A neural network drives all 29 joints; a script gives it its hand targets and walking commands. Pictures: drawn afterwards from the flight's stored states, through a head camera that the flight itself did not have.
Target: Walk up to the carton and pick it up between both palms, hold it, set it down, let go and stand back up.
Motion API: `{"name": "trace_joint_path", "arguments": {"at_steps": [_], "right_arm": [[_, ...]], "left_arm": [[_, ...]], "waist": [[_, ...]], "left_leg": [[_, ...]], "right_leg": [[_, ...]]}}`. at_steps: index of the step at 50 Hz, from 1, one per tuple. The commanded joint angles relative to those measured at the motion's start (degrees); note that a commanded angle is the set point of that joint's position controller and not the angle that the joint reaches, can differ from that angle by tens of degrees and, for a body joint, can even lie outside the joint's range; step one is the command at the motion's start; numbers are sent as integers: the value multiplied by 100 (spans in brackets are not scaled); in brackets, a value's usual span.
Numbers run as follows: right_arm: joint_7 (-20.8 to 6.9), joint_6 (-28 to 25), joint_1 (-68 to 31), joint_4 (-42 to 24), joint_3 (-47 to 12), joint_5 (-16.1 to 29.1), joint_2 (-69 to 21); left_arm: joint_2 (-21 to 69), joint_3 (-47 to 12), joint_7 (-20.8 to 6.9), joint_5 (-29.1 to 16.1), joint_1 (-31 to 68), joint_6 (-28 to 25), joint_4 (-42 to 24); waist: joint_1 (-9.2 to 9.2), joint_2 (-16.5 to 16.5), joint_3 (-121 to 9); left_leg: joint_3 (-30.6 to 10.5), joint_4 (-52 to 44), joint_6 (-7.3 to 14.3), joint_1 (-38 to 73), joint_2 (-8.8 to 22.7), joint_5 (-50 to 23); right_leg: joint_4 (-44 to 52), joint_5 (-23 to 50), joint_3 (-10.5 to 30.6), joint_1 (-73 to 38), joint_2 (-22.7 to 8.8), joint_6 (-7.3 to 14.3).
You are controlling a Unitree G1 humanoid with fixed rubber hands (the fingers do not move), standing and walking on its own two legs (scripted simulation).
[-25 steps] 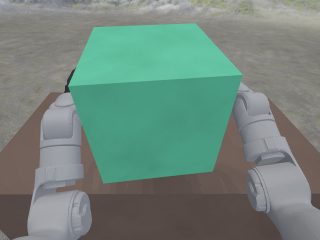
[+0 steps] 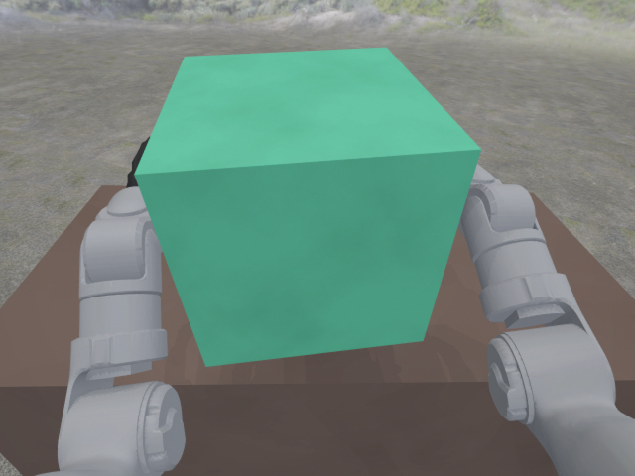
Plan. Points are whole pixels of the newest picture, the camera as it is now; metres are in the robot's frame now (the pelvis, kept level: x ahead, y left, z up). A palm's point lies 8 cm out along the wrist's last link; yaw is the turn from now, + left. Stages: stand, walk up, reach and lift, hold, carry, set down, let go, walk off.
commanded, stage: hold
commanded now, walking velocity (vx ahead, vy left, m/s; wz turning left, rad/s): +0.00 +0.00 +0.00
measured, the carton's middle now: (302, 196) +0.38 +0.00 +0.23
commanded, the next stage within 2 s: none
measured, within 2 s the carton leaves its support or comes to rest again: neither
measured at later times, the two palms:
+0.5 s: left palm (151, 194) +0.37 +0.17 +0.24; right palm (445, 168) +0.38 -0.18 +0.27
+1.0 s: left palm (142, 200) +0.36 +0.18 +0.24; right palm (443, 173) +0.37 -0.17 +0.26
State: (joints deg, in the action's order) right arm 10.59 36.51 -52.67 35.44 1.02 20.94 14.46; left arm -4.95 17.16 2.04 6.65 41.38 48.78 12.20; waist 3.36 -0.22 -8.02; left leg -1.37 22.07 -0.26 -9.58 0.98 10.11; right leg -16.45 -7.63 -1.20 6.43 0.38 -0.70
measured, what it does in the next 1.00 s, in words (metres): stands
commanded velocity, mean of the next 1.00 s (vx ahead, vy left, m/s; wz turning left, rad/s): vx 0.00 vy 0.00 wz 0.00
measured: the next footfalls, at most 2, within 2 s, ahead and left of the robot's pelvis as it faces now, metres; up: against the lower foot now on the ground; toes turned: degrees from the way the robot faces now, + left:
none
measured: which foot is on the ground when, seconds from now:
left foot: down 0.00-1.00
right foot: down 0.00-1.00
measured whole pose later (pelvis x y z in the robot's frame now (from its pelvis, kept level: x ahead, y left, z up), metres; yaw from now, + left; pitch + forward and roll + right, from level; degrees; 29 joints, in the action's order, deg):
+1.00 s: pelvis +0.00 +0.00 +0.00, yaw +0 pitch -2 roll -1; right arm 10.6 36.5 -52.0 34.6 2.1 20.6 13.5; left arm -5.2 17.1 2.0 6.7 40.6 49.4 10.6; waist 3.3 0.0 -8.3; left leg -1.6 21.9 -0.3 -9.5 0.9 10.0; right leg -16.6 -7.8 -1.3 6.5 0.3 -0.6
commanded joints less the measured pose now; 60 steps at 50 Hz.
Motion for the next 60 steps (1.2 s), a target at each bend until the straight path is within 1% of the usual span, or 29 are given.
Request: {"name": "trace_joint_path", "arguments": {"at_steps": [1, 3, 4, 10, 14, 21, 22, 25, 27, 29, 30, 31, 33, 34, 36, 37, 39, 43, 44, 48, 50, 51, 53, 54, 55, 56, 58, 59, 60], "right_arm": [[-790, -343, -5010, -2106, -1768, 945, -4285], [-813, -374, -4974, -2073, -1793, 939, -4292], [-835, -356, -4987, -1903, -1687, 937, -4237], [-887, -417, -5184, -1650, -1580, 829, -4301], [-861, -367, -4967, -1448, -1559, 923, -4244], [-698, -352, -4921, -1966, -1825, 1073, -4323], [-685, -348, -4842, -1944, -1757, 1017, -4301], [-670, -333, -4757, -1975, -1721, 1015, -4260], [-652, -342, -4789, -2236, -1903, 1133, -4328], [-628, -329, -4759, -2411, -1926, 1155, -4284], [-618, -304, -4648, -2452, -1970, 1169, -4266], [-611, -288, -4628, -2445, -1950, 1147, -4243], [-585, -301, -4565, -2482, -1952, 1072, -4170], [-588, -295, -4502, -2571, -1967, 1114, -4223], [-582, -293, -4512, -2694, -2040, 1211, -4173], [-597, -244, -4446, -2638, -2040, 1180, -4173], [-612, -236, -4535, -2514, -1972, 1079, -4154], [-689, -264, -4687, -2390, -1836, 894, -4218], [-717, -257, -4696, -2258, -1797, 884, -4171], [-766, -304, -4779, -2142, -1732, 882, -4221], [-776, -316, -4845, -2097, -1733, 882, -4228], [-771, -321, -4823, -2069, -1808, 880, -4213], [-772, -314, -4707, -1895, -1757, 895, -4203], [-774, -330, -4727, -2015, -1778, 867, -4195], [-775, -322, -4797, -1895, -1715, 859, -4236], [-777, -337, -4872, -1863, -1641, 842, -4154], [-832, -351, -4920, -1695, -1577, 801, -4161], [-845, -395, -5021, -1807, -1628, 805, -4250], [-857, -413, -5117, -1879, -1668, 844, -4278]], "left_arm": [[3143, -2652, -882, -1033, 5313, -530, -1017], [3121, -2693, -857, -1107, 5454, -578, -1113], [3207, -2721, -838, -1106, 5533, -576, -1055], [3223, -2667, -814, -1173, 5783, -645, -738], [3193, -2635, -810, -1129, 5692, -648, -754], [3139, -2703, -866, -1167, 5558, -608, -1130], [3158, -2678, -863, -1113, 5501, -594, -1064], [3119, -2720, -892, -1097, 5414, -567, -1102], [3070, -2717, -863, -1110, 5351, -559, -1318], [3093, -2815, -873, -1117, 5265, -538, -1465], [3087, -2833, -882, -1166, 5231, -514, -1547], [3068, -2841, -894, -1118, 5175, -499, -1531], [3102, -2788, -923, -1001, 5107, -458, -1545], [3089, -2893, -918, -1093, 5102, -473, -1733], [3079, -2900, -898, -1079, 5046, -448, -1893], [3039, -2871, -902, -1054, 4970, -434, -1805], [3016, -2701, -910, -983, 5036, -419, -1599], [3079, -2782, -942, -1015, 5230, -430, -1440], [3165, -2808, -936, -1017, 5297, -437, -1383], [3163, -2809, -897, -1068, 5334, -460, -1286], [3196, -2775, -919, -1067, 5259, -461, -1137], [3180, -2681, -910, -1009, 5252, -472, -1105], [3081, -2637, -903, -953, 5205, -462, -1128], [3155, -2715, -900, -1029, 5295, -500, -1185], [3163, -2678, -910, -1005, 5333, -482, -1044], [3180, -2649, -914, -1027, 5384, -493, -957], [3223, -2637, -905, -992, 5558, -520, -925], [3200, -2690, -889, -1059, 5637, -560, -960], [3179, -2721, -856, -1106, 5646, -570, -954]], "waist": [[-53, -23, -2560], [-71, -117, -2661], [-4, -162, -2576], [5, -42, -2531], [6, -258, -2445], [18, -50, -2785], [6, -178, -2670], [113, -190, -2510], [29, -181, -2740], [117, -207, -2807], [58, -195, -2847], [95, -126, -2676], [53, -254, -2637], [121, -218, -2714], [74, -274, -2818], [77, -126, -2712], [46, -99, -2532], [33, -119, -2518], [75, -233, -2435], [60, -278, -2526], [44, -132, -2502], [-48, -83, -2493], [-32, -79, -2457], [52, -105, -2535], [-34, -107, -2414], [51, -68, -2344], [59, -216, -2231], [-21, -192, -2421], [-4, -113, -2606]], "left_leg": [[-27, -328, -133, 407, -359, -948], [-32, -314, -158, 417, -343, -1031], [-86, -364, -166, 340, -336, -945], [-97, -398, -110, 271, -317, -627], [-69, -375, -180, 291, -310, -826], [-73, -147, -205, 531, -390, -1475], [-72, -152, -211, 541, -384, -1466], [-75, -161, -221, 559, -386, -1465], [-77, -65, -233, 658, -405, -1693], [-124, -51, -253, 757, -412, -1905], [-118, -13, -263, 687, -403, -1988], [-125, -78, -254, 689, -424, -1892], [-92, -45, -285, 722, -417, -1925], [-118, -49, -290, 806, -408, -2031], [-112, -4, -299, 810, -422, -2100], [-85, -82, -297, 778, -404, -1925], [-108, -151, -217, 631, -414, -1614], [-46, -262, -223, 555, -372, -1269], [-77, -278, -223, 468, -345, -1199], [-51, -315, -205, 476, -375, -1131], [-66, -300, -183, 433, -336, -1176], [-80, -295, -134, 456, -351, -1184], [-54, -324, -164, 431, -362, -1120], [-69, -349, -150, 483, -360, -1063], [-5, -321, -156, 432, -351, -1049], [-30, -374, -166, 373, -335, -942], [-40, -416, -164, 298, -314, -675], [-46, -420, -154, 338, -312, -667], [-54, -378, -129, 349, -345, -691]], "right_leg": [[13, 932, 161, -994, 396, -170], [8, 972, 184, -954, 377, -168], [41, 856, 178, -922, 383, -180], [39, 645, 206, -852, 378, -134], [28, 796, 247, -781, 389, -152], [-36, 1534, 203, -1128, 426, -233], [4, 1445, 212, -1077, 403, -234], [-17, 1488, 218, -1010, 410, -208], [-78, 1860, 214, -1171, 396, -235], [-103, 2027, 181, -1204, 429, -256], [-71, 2134, 210, -1247, 434, -263], [-61, 2050, 191, -1110, 412, -290], [-75, 2023, 169, -1109, 444, -270], [-49, 2032, 168, -1124, 456, -255], [-108, 2177, 169, -1190, 461, -276], [-51, 2060, 115, -1167, 454, -306], [-21, 1693, 187, -1052, 421, -254], [-10, 1189, 131, -964, 414, -204], [-3, 1076, 136, -915, 432, -165], [6, 1064, 188, -917, 377, -159], [-10, 1091, 156, -1008, 419, -165], [-5, 1110, 182, -1071, 416, -162], [3, 1073, 196, -986, 408, -181], [10, 1055, 188, -961, 387, -175], [23, 975, 182, -897, 394, -169], [30, 886, 163, -918, 390, -169], [77, 600, 177, -799, 392, -115], [64, 621, 181, -838, 388, -131], [28, 686, 168, -937, 402, -154]]}}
